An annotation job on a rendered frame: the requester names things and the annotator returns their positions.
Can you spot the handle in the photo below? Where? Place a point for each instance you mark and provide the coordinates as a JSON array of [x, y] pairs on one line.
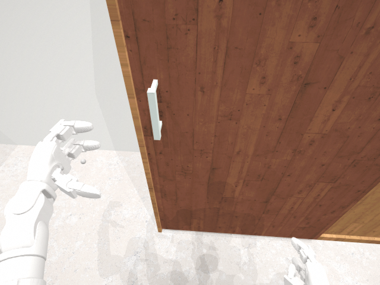
[[154, 112]]

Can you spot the robot right hand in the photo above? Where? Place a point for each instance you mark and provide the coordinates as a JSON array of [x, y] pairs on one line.
[[311, 272]]

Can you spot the robot left hand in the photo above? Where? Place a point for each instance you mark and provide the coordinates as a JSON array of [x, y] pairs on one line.
[[47, 157]]

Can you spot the wardrobe door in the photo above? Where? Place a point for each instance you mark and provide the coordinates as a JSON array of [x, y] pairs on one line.
[[270, 110], [363, 219]]

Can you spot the left robot forearm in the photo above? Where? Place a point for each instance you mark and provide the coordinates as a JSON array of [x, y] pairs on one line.
[[24, 238]]

